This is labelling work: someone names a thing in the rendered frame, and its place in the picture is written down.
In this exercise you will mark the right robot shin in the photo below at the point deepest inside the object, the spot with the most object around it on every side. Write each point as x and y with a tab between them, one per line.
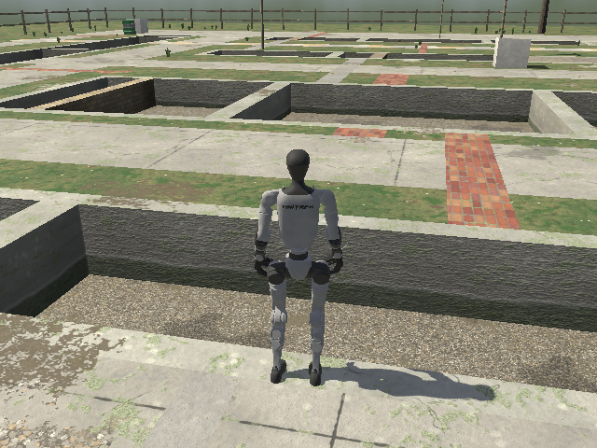
317	342

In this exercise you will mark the left robot upper arm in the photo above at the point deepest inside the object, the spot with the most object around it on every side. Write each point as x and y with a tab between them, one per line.
268	199

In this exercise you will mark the right robot upper arm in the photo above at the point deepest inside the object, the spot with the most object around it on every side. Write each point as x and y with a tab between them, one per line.
327	199

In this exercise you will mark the right robot hand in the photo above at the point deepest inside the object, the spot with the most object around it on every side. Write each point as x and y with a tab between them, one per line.
330	260

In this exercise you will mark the right robot forearm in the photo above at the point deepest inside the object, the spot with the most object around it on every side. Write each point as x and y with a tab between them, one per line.
335	246

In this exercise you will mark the left robot forearm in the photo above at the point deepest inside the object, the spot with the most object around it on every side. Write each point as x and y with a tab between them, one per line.
260	248

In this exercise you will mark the left robot hand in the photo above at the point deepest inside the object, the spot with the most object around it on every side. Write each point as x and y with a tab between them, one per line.
265	262

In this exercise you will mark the robot right foot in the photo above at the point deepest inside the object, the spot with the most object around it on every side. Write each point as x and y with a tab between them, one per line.
315	378

